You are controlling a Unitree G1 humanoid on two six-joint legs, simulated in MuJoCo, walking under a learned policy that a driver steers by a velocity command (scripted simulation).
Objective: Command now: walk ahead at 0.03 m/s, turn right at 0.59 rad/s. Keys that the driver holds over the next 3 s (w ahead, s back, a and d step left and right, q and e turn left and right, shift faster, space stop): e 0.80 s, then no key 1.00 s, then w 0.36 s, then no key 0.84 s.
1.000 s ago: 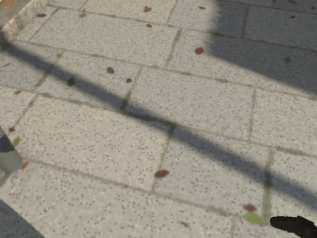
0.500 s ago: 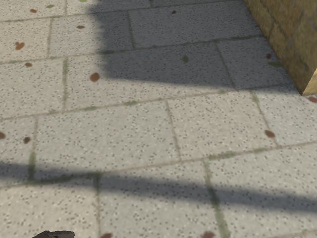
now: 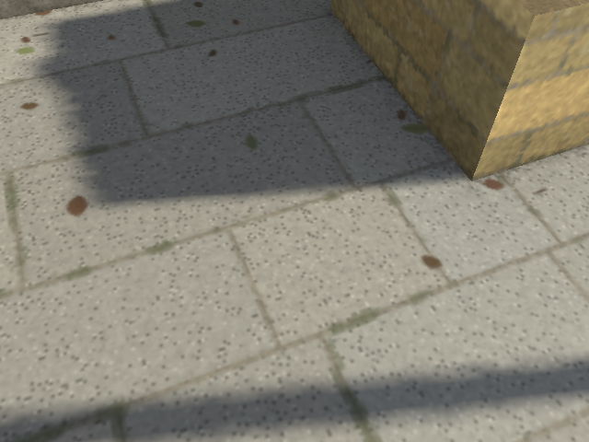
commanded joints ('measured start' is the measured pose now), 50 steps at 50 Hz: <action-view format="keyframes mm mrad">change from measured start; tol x16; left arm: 1 15 74 22 -106 -12 -15 0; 19 41 72 34 -66 -9 12 -44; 22 95 268 77 -87 27 -13 -23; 50 31 102 37 8 3 -5 11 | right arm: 1 60 -264 -76 -44 -45 -3 -2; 50 -76 -95 -33 -119 3 -9 0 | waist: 1 16 338 -88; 4 23 144 -71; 19 -6 202 -97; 22 13 -301 -127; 25 4 -96 -101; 42 -40 -141 -119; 45 20 314 -82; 50 12 143 -29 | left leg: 1 223 395 -406 -269 272 247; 7 190 252 -76 -228 326 211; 18 255 333 48 -148 377 207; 20 129 277 140 5 233 102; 22 -334 38 152 516 -441 -51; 24 -337 70 27 644 -337 -34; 42 91 -16 27 -108 11 -7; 46 195 421 -425 -267 353 344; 50 179 247 -176 -235 282 240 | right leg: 1 -204 32 -64 241 -418 1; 6 -230 -86 -100 678 -235 110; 19 158 -126 -291 -97 -31 21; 22 441 -546 320 -201 602 -316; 29 302 -328 90 -213 400 -200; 41 249 -290 304 -142 251 -178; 43 176 -228 259 -73 140 -101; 45 -91 3 -17 263 -460 22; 47 -105 -59 -5 558 -408 79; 50 -96 -67 -19 572 -286 123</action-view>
